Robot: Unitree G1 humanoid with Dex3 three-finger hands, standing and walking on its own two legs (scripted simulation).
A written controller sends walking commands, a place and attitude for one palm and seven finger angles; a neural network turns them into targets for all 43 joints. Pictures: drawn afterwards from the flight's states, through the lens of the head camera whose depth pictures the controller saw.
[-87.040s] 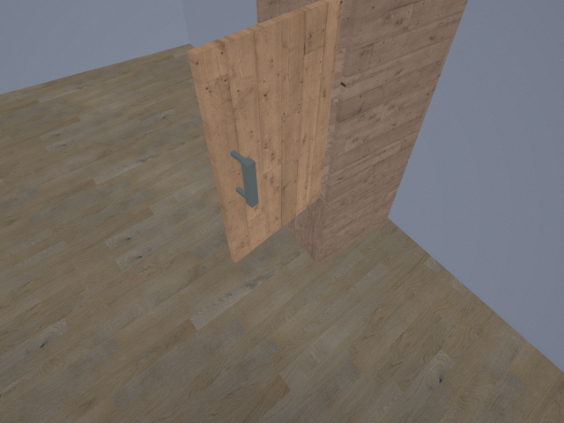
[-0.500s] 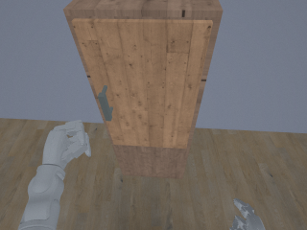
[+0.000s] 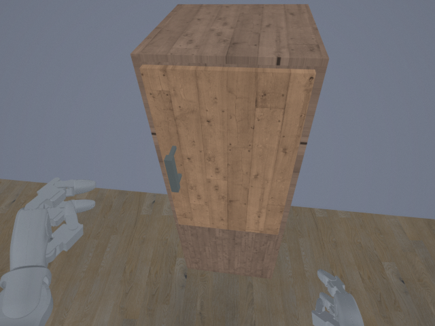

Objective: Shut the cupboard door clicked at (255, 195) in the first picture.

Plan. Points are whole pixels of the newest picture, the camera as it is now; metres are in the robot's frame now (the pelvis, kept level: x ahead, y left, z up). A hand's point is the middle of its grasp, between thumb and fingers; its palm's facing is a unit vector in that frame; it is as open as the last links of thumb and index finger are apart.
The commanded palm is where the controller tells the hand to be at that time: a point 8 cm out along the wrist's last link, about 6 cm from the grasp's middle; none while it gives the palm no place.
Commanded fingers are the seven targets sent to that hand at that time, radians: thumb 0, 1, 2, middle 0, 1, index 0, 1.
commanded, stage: draw the hand back to the body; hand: left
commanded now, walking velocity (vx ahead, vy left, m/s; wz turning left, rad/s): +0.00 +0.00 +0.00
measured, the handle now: (174, 169) +0.50 +0.19 -0.03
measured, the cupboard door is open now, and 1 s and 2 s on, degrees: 0 0 0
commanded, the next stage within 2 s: step back with the hand held close in 0.54 s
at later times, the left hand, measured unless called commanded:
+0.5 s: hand (56, 233) +0.19 +0.25 +0.16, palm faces +0.46 -0.79 -0.40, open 7.4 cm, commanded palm +0.14 +0.29 +0.18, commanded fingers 0.00 0.90 0.90 -0.20 -0.30 -0.20 -0.30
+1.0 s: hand (35, 239) +0.18 +0.28 +0.16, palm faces +0.41 -0.77 -0.50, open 7.5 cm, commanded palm +0.12 +0.31 +0.18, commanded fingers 0.00 0.90 0.90 -0.20 -0.30 -0.20 -0.30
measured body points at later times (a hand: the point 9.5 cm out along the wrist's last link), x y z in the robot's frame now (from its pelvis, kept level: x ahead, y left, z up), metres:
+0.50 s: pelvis +0.00 -0.01 +0.00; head -0.02 -0.04 +0.45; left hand +0.16 +0.29 +0.18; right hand +0.19 -0.23 -0.09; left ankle -0.01 +0.12 -0.74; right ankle -0.01 -0.13 -0.74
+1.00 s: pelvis -0.02 +0.01 +0.00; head -0.02 +0.00 +0.45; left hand +0.15 +0.32 +0.19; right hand +0.15 -0.24 -0.09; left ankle -0.01 +0.12 -0.74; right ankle -0.01 -0.13 -0.74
